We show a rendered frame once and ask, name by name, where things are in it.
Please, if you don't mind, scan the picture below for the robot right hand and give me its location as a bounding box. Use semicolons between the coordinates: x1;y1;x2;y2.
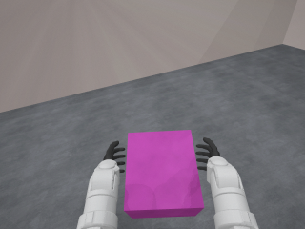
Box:
195;137;221;171

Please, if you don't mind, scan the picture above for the carton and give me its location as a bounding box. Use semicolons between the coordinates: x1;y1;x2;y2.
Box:
124;130;205;219

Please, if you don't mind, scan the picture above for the robot right forearm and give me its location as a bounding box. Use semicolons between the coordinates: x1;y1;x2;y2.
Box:
207;156;259;229

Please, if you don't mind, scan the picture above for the robot left forearm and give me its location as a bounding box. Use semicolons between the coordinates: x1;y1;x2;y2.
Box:
76;159;120;229

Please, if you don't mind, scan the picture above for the robot left hand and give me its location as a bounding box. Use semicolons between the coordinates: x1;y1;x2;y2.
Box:
103;140;125;173

